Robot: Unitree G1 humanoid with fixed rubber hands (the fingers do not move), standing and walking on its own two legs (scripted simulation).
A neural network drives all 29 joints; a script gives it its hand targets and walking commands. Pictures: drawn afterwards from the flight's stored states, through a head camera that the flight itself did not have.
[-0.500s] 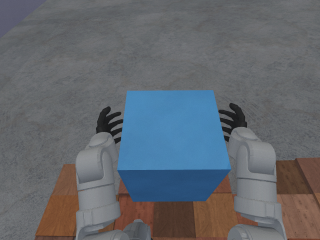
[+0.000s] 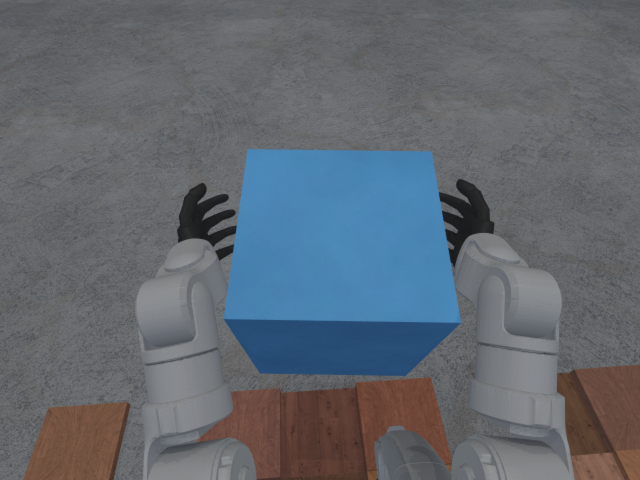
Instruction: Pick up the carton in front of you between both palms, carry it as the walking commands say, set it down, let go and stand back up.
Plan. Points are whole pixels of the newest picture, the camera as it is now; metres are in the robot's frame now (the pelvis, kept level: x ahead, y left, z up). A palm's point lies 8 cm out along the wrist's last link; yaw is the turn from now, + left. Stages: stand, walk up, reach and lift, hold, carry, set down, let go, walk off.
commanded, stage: carry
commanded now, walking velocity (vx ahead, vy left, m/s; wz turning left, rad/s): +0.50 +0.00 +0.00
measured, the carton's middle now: (335, 275) +0.34 -0.01 +0.06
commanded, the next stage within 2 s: none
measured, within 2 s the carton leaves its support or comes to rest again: neither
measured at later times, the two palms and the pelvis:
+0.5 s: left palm (190, 123) +0.61 +0.20 +0.11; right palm (376, 111) +0.65 -0.11 +0.10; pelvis +0.30 +0.01 +0.00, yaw +4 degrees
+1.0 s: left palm (197, 41) +0.89 +0.22 +0.12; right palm (346, 41) +0.88 -0.08 +0.12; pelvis +0.57 +0.08 +0.01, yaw +1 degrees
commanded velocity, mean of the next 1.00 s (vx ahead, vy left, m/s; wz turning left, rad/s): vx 0.50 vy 0.00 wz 0.00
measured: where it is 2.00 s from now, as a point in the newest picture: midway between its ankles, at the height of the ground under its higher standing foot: (279, 243)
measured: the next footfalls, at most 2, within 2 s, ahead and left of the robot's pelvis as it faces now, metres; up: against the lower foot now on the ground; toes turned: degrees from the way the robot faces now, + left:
right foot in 0.18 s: +0.31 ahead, -0.11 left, +0.01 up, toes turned -1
left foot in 0.54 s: +0.48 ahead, +0.14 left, +0.02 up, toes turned +4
